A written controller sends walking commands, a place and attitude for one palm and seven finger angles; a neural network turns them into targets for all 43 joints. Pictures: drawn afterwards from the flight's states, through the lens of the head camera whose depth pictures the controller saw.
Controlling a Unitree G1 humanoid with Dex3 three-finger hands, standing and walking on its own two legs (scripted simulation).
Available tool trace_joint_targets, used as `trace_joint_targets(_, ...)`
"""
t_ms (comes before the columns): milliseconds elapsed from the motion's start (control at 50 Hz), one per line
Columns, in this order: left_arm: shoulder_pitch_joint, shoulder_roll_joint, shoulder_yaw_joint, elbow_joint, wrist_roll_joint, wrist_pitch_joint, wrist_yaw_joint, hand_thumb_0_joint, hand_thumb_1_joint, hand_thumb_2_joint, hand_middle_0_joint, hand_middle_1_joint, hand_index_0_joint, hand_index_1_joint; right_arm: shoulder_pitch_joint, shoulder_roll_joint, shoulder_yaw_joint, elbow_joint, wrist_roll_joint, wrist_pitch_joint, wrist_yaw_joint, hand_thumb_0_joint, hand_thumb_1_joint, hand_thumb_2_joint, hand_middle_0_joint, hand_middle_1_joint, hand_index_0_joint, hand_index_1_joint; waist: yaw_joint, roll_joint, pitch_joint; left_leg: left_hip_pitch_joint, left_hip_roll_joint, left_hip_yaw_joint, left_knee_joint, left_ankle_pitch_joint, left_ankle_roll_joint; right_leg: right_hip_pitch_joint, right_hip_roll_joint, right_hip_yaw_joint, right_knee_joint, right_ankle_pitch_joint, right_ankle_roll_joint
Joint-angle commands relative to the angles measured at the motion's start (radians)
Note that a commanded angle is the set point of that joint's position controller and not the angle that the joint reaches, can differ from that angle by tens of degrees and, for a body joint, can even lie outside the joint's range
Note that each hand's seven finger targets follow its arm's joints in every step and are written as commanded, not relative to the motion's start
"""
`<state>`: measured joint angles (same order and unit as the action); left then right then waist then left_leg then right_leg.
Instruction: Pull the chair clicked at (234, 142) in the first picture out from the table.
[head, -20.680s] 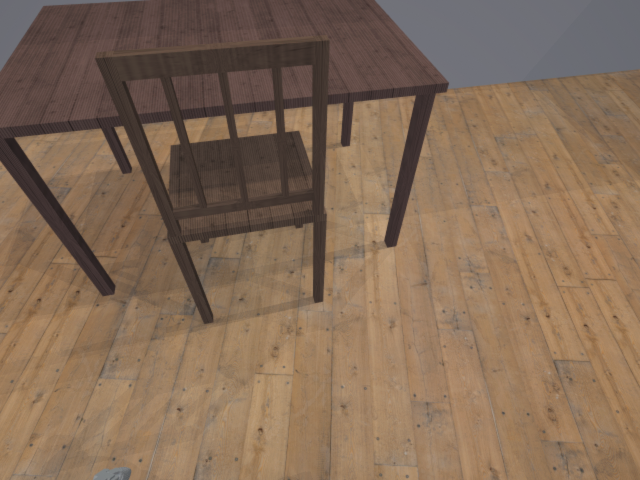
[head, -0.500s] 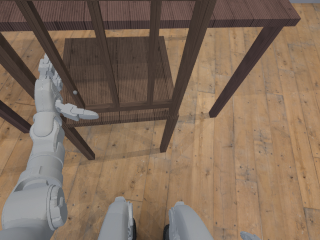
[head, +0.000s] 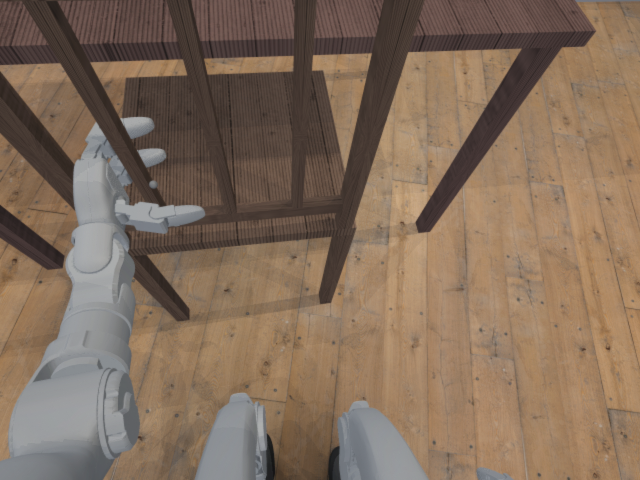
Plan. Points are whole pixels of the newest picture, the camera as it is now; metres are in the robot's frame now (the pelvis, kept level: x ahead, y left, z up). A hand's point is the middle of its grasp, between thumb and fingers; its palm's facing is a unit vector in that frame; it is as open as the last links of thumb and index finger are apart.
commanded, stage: hook a spindle and tug to test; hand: left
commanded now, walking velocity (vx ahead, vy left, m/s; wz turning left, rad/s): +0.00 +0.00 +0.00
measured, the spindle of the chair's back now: (212, 135) +0.51 +0.12 +0.07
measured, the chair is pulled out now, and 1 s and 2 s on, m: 0.00 0.03 0.16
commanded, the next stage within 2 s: step backward, pulling the chair out in 0.98 s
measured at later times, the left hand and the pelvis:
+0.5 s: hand (154, 183) +0.47 +0.19 +0.03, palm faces +0.14 -0.99 -0.02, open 5.0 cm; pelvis +0.01 +0.00 +0.00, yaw +0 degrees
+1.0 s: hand (157, 205) +0.44 +0.18 +0.03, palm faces +0.14 -0.99 -0.03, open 5.0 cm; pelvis +0.02 +0.00 +0.01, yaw +0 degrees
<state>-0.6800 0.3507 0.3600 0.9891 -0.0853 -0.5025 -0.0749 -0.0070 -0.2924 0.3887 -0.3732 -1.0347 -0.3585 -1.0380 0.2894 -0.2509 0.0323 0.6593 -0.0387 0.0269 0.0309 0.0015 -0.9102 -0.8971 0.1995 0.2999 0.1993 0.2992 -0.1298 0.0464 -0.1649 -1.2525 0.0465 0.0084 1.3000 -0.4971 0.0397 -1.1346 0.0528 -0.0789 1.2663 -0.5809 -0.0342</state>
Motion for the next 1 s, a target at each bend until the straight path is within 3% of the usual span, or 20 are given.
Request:
trace_joint_targets(0,-0.372,0.185,-0.010,-0.203,0.006,-0.077,0.001,0.000,0.172,0.588,-0.500,-1.450,-0.500,-1.450,0.117,-0.166,-0.064,-0.071,0.002,-0.019,-0.007,0.000,-0.900,-0.900,0.200,0.300,0.200,0.300,-0.019,0.075,-0.435,0.460,-0.017,-0.076,-0.131,0.274,-0.010,0.091,-0.002,0.056,-0.181,0.275,0.003)
trace_joint_targets(160,-0.393,0.202,0.005,-0.191,0.006,-0.091,0.001,0.000,0.620,0.780,-0.500,-1.450,-0.500,-1.450,0.129,-0.175,-0.071,-0.055,-0.005,-0.020,-0.008,0.000,-0.900,-0.900,0.200,0.300,0.200,0.300,-0.018,0.093,-0.482,0.509,-0.013,-0.089,-0.125,0.299,-0.015,0.068,0.000,0.048,-0.175,0.273,0.001)
trace_joint_targets(200,-0.404,0.182,-0.018,-0.198,0.011,-0.090,-0.001,0.000,0.732,0.828,-0.500,-1.450,-0.500,-1.450,0.130,-0.174,-0.071,-0.059,-0.003,-0.018,-0.008,0.000,-0.900,-0.900,0.200,0.300,0.200,0.300,-0.023,0.111,-0.494,0.534,-0.013,-0.091,-0.125,0.317,-0.016,0.054,-0.001,0.047,-0.171,0.283,-0.001)
trace_joint_targets(240,-0.379,0.197,0.002,-0.204,0.008,-0.086,0.003,0.000,0.844,0.876,-0.500,-1.450,-0.500,-1.450,0.132,-0.175,-0.072,-0.056,-0.005,-0.015,-0.005,0.000,-0.900,-0.900,0.200,0.300,0.200,0.300,-0.010,0.122,-0.503,0.544,-0.014,-0.091,-0.127,0.335,-0.019,0.069,0.000,0.045,-0.174,0.295,-0.002)
trace_joint_targets(260,-0.364,0.196,0.002,-0.190,0.006,-0.080,0.003,0.000,0.900,0.900,-0.500,-1.450,-0.500,-1.450,0.132,-0.176,-0.071,-0.057,-0.003,-0.012,-0.004,0.000,-0.900,-0.900,0.200,0.300,0.200,0.300,-0.012,0.095,-0.495,0.528,-0.014,-0.090,-0.128,0.335,-0.018,0.082,0.000,0.045,-0.177,0.302,-0.001)
trace_joint_targets(300,-0.383,0.189,-0.002,-0.178,0.003,-0.076,0.001,0.000,0.900,0.900,-0.500,-1.450,-0.500,-1.450,0.134,-0.175,-0.069,-0.056,-0.003,-0.012,-0.008,0.000,-0.900,-0.900,0.200,0.300,0.200,0.300,-0.026,0.059,-0.475,0.497,-0.015,-0.086,-0.120,0.333,-0.011,0.088,0.001,0.047,-0.174,0.316,0.002)
trace_joint_targets(340,-0.351,0.203,0.010,-0.174,0.003,-0.074,-0.003,0.000,0.900,0.900,-0.500,-1.450,-0.500,-1.450,0.127,-0.174,-0.069,-0.061,0.000,-0.010,-0.008,0.000,-0.900,-0.900,0.200,0.300,0.200,0.300,-0.009,0.075,-0.466,0.484,-0.017,-0.079,-0.126,0.317,-0.013,0.101,-0.001,0.052,-0.177,0.307,0.001)
trace_joint_targets(400,-0.310,0.162,-0.014,-0.245,-0.008,-0.077,-0.005,0.000,0.900,0.900,-0.500,-1.450,-0.500,-1.450,0.125,-0.169,-0.074,-0.077,0.000,-0.010,-0.002,0.000,-0.900,-0.900,0.200,0.300,0.200,0.300,0.002,0.108,-0.523,0.553,-0.017,-0.082,-0.129,0.393,-0.018,0.112,0.001,0.047,-0.170,0.357,-0.002)
trace_joint_targets(440,-0.234,0.178,0.007,-0.257,-0.016,-0.072,-0.002,0.000,0.900,0.900,-0.500,-1.450,-0.500,-1.450,0.119,-0.170,-0.075,-0.080,0.002,-0.007,0.001,0.000,-0.900,-0.900,0.200,0.300,0.200,0.300,0.016,0.085,-0.530,0.548,-0.017,-0.076,-0.133,0.407,-0.019,0.145,0.002,0.049,-0.177,0.381,0.000)
trace_joint_targets(500,-0.229,0.156,-0.016,-0.287,-0.014,-0.072,0.003,0.000,0.900,0.900,-0.500,-1.450,-0.500,-1.450,0.113,-0.164,-0.073,-0.085,0.004,-0.009,0.002,0.000,-0.900,-0.900,0.200,0.300,0.200,0.300,0.008,0.074,-0.493,0.530,-0.016,-0.073,-0.136,0.396,-0.015,0.142,0.002,0.051,-0.176,0.382,0.001)
trace_joint_targets(580,-0.151,0.150,-0.015,-0.339,-0.016,-0.069,0.015,0.000,0.900,0.900,-0.500,-1.450,-0.500,-1.450,0.104,-0.161,-0.076,-0.095,0.006,-0.009,0.007,0.000,-0.900,-0.900,0.200,0.300,0.200,0.300,0.026,0.075,-0.491,0.549,-0.013,-0.070,-0.149,0.421,-0.022,0.164,0.001,0.049,-0.181,0.403,0.000)
trace_joint_targets(620,-0.151,0.124,-0.037,-0.368,-0.015,-0.073,0.022,0.000,0.900,0.900,-0.500,-1.450,-0.500,-1.450,0.100,-0.159,-0.077,-0.096,0.008,-0.011,0.006,0.000,-0.900,-0.900,0.200,0.300,0.200,0.300,0.019,0.095,-0.489,0.575,-0.011,-0.075,-0.151,0.434,-0.025,0.145,0.001,0.043,-0.180,0.400,0.000)
trace_joint_targets(680,-0.083,0.112,-0.040,-0.381,-0.021,-0.069,0.029,0.000,0.900,0.900,-0.500,-1.450,-0.500,-1.450,0.094,-0.157,-0.078,-0.102,0.009,-0.012,0.006,0.000,-0.900,-0.900,0.200,0.300,0.200,0.300,0.028,0.055,-0.480,0.560,-0.013,-0.069,-0.156,0.435,-0.024,0.177,0.001,0.047,-0.185,0.420,0.002)
trace_joint_targets(720,-0.075,0.094,-0.055,-0.410,-0.020,-0.072,0.033,0.000,0.900,0.900,-0.500,-1.450,-0.500,-1.450,0.091,-0.156,-0.079,-0.105,0.012,-0.014,0.005,0.000,-0.900,-0.900,0.200,0.300,0.200,0.300,0.025,0.069,-0.486,0.578,-0.012,-0.070,-0.156,0.451,-0.025,0.172,0.000,0.045,-0.183,0.427,0.002)
trace_joint_targets(780,-0.066,0.103,-0.046,-0.412,-0.025,-0.070,0.036,0.000,0.900,0.900,-0.500,-1.450,-0.500,-1.450,0.083,-0.155,-0.077,-0.101,0.012,-0.014,0.004,0.000,-0.900,-0.900,0.200,0.300,0.200,0.300,0.026,0.044,-0.458,0.543,-0.017,-0.062,-0.156,0.420,-0.022,0.191,0.000,0.049,-0.188,0.426,0.004)
trace_joint_targets(840,-0.044,0.107,-0.042,-0.422,-0.024,-0.073,0.034,0.000,0.900,0.900,-0.500,-1.450,-0.500,-1.450,0.077,-0.153,-0.076,-0.106,0.013,-0.019,0.001,0.000,-0.900,-0.900,0.200,0.300,0.200,0.300,0.035,0.067,-0.456,0.547,-0.018,-0.062,-0.156,0.432,-0.025,0.192,-0.002,0.052,-0.182,0.433,0.001)
trace_joint_targets(880,-0.023,0.107,-0.041,-0.404,-0.025,-0.069,0.030,0.000,0.900,0.900,-0.500,-1.450,-0.500,-1.450,0.072,-0.152,-0.076,-0.106,0.015,-0.020,-0.001,0.000,-0.900,-0.900,0.200,0.300,0.200,0.300,0.035,0.034,-0.436,0.522,-0.020,-0.057,-0.154,0.416,-0.023,0.204,-0.002,0.054,-0.186,0.436,0.002)
trace_joint_targets(900,-0.034,0.105,-0.046,-0.433,-0.026,-0.075,0.028,0.000,0.900,0.900,-0.500,-1.450,-0.500,-1.450,0.068,-0.152,-0.077,-0.109,0.015,-0.024,-0.004,0.000,-0.900,-0.900,0.200,0.300,0.200,0.300,0.036,0.069,-0.450,0.543,-0.018,-0.059,-0.150,0.436,-0.023,0.191,-0.003,0.054,-0.178,0.443,0.000)
trace_joint_targets(940,-0.022,0.093,-0.055,-0.444,-0.028,-0.074,0.027,0.000,0.900,0.900,-0.500,-1.450,-0.500,-1.450,0.067,-0.151,-0.078,-0.112,0.014,-0.026,-0.002,0.000,-0.900,-0.900,0.200,0.300,0.200,0.300,0.044,0.080,-0.468,0.573,-0.017,-0.066,-0.155,0.460,-0.029,0.187,-0.004,0.050,-0.176,0.442,-0.001)
trace_joint_targets(980,-0.042,0.071,-0.082,-0.444,-0.026,-0.070,0.028,0.000,0.900,0.900,-0.500,-1.450,-0.500,-1.450,0.064,-0.149,-0.077,-0.109,0.015,-0.028,-0.003,0.000,-0.900,-0.900,0.200,0.300,0.200,0.300,0.033,0.079,-0.452,0.576,-0.015,-0.068,-0.156,0.445,-0.030,0.169,-0.004,0.047,-0.180,0.425,0.000)
